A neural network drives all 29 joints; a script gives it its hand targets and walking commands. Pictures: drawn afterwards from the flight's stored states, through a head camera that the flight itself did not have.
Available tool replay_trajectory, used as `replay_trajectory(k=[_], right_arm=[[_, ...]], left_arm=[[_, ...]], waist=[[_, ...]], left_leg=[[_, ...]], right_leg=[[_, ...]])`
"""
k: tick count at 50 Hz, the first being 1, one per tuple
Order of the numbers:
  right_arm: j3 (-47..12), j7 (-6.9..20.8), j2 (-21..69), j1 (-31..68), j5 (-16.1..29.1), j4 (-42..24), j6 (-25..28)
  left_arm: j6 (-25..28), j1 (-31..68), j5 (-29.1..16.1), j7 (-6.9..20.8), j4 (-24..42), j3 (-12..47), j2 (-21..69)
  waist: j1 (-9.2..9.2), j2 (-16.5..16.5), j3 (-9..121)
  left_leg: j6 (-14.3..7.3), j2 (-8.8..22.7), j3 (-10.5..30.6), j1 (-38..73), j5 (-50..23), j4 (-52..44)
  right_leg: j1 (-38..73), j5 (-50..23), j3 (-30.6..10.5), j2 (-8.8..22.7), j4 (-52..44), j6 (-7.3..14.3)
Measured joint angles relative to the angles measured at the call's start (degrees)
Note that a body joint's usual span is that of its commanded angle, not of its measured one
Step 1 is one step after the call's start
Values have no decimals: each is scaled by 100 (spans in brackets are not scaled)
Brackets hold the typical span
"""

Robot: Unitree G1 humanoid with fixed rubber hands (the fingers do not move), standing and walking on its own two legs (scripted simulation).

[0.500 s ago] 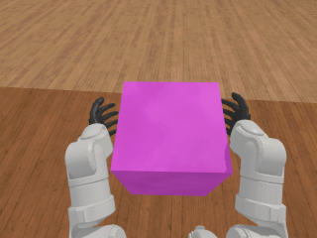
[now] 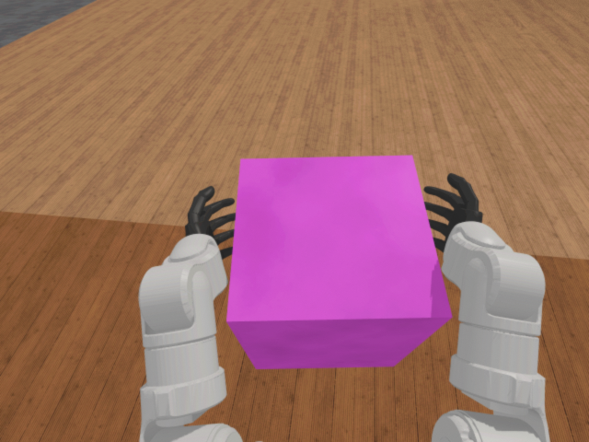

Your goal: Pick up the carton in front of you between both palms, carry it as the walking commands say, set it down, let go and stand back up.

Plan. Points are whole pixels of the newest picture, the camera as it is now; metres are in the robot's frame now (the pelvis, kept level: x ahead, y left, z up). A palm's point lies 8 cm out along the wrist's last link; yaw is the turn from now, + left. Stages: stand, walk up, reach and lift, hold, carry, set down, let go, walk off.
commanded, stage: carry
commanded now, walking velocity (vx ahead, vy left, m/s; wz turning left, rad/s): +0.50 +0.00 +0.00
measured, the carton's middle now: (325, 274) +0.35 +0.00 +0.08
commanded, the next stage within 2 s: none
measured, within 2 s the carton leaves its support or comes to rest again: neither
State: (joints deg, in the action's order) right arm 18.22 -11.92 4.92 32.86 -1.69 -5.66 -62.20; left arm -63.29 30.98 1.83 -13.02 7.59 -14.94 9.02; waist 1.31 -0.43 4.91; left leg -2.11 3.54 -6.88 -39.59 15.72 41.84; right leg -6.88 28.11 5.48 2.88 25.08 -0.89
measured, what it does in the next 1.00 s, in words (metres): climbs: left foot, then right foot 0.04 m higher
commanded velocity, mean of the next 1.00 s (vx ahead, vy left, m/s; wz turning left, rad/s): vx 0.50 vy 0.00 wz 0.00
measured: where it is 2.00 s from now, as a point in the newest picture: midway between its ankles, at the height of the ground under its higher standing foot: (288, 227)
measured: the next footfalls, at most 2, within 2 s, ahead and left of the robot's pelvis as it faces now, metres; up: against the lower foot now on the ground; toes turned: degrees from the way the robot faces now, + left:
left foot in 0.02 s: +0.22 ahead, +0.10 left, +0.03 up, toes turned +8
right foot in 0.62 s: +0.54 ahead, -0.02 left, +0.06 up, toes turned -5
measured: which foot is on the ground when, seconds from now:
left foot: up 0.00-0.00, down 0.02-0.60, up 0.62-1.00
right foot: down 0.00-0.04, up 0.06-0.60, down 0.62-1.00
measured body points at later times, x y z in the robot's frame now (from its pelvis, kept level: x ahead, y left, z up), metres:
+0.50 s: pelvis +0.27 +0.05 +0.04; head +0.27 +0.08 +0.49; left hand +0.63 +0.21 +0.18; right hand +0.62 -0.10 +0.20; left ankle +0.18 +0.09 -0.70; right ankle +0.44 -0.07 -0.61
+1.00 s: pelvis +0.57 +0.07 +0.07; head +0.59 +0.06 +0.52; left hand +0.92 +0.23 +0.21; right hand +0.94 -0.08 +0.21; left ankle +0.72 +0.22 -0.59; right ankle +0.50 -0.01 -0.67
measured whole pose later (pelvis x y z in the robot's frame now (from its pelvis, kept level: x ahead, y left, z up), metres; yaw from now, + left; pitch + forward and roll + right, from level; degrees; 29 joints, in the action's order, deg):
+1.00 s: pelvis +0.57 +0.07 +0.07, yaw +1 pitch +5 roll +0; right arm 18.4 -11.9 5.6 32.2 -1.9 -7.7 -62.4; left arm -62.8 31.1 1.4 -12.1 7.9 -15.3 9.2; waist 2.2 -1.6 3.9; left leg -1.2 5.9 -3.0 -46.1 13.2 53.1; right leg -9.3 25.3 6.3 -0.6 23.3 3.3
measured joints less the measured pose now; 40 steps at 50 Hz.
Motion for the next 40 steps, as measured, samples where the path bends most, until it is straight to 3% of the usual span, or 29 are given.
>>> replay_trajectory(k=[1, 3, 5, 7, 9, 13, 20, 24, 28, 30, 32, 35, 37, 40], right_arm=[[-3, 4, 5, 76, 1, 108, -21], [-17, -6, 91, 238, 35, 352, 28], [-58, 10, 205, 236, 93, 463, 10], [-93, 6, 268, 94, 110, 451, -24], [-63, 7, 328, -76, 109, 328, 6], [-18, 26, 368, -211, 192, -44, 124], [-130, 55, 294, -106, 206, -249, 124], [-111, 45, 292, -103, 121, -108, -9], [7, 70, 284, -103, 12, 96, -99], [60, 77, 257, -152, -9, 149, -112], [106, 77, 150, -170, -26, 208, -55], [188, 44, 143, -140, -116, 311, 60], [264, 38, 229, -133, -163, 312, 137], [226, 37, 293, -131, -130, 48, 199]], left_arm=[[-50, 33, 39, -10, -28, -36, -28], [-72, 85, 69, -35, -108, -107, -193], [-62, 102, 100, -76, -260, -242, -296], [-75, 105, 88, -74, -382, -387, -264], [-78, 103, 114, -37, -369, -467, -159], [70, 48, 96, 19, -106, -418, -45], [62, 71, -3, -59, 135, -163, -258], [-69, 158, 20, -97, -100, -207, -278], [-102, 238, 129, -114, -439, -251, -209], [-55, 293, 135, -95, -647, -282, -155], [26, 336, 122, -65, -793, -211, -99], [24, 196, 5, -2, -660, -127, -52], [19, 97, -82, 30, -527, -102, -57], [108, 18, -168, 43, -231, -83, -65]], waist=[[-80, 43, 29], [-350, 124, -13], [-522, 128, -148], [-564, 122, -285], [-546, 152, -408], [-452, 210, -544], [-408, 224, -297], [-426, 195, -48], [-359, 87, 114], [-246, 74, 94], [-14, 92, 18], [278, 45, -176], [326, 26, -268], [304, -18, -409]], left_leg=[[-43, -99, -145, 286, 39, -339], [-197, -206, -260, 386, -157, -125], [-283, -260, -269, 551, 123, -8], [-290, -291, -262, 858, 220, -253], [-289, -330, -261, 1191, 211, -590], [-333, -420, -269, 1811, 253, -1187], [-304, -553, -144, 2790, 520, -1969], [-220, -549, -16, 3362, 801, -2285], [-123, -497, 82, 3914, 1153, -2441], [-95, -449, 105, 3856, 1397, -1660], [-41, -469, 230, 3143, 1382, 366], [-165, -562, 645, 1770, 933, 2935], [-207, -440, 748, 1022, 717, 3438], [-137, -172, 784, 182, 528, 3282]], right_leg=[[43, 213, -30, 84, 264, -23], [-384, 376, -206, 208, 1706, 49], [-1160, 142, -549, -5, 3541, 191], [-1897, -127, -598, -179, 4664, 302], [-2514, -401, -514, -203, 4982, 359], [-3449, -886, -351, -46, 4813, 413], [-4230, -1352, -237, 178, 4193, 296], [-4157, -1575, -57, 72, 3300, 394], [-3603, -1533, 388, -214, 2194, 608], [-2926, -1292, 613, -443, 1428, 703], [-2669, -1221, 590, -448, 1418, 885], [-2382, -928, 505, -532, 1425, 900], [-2081, -899, 471, -553, 1135, 834], [-1636, -834, 417, -542, 752, 787]])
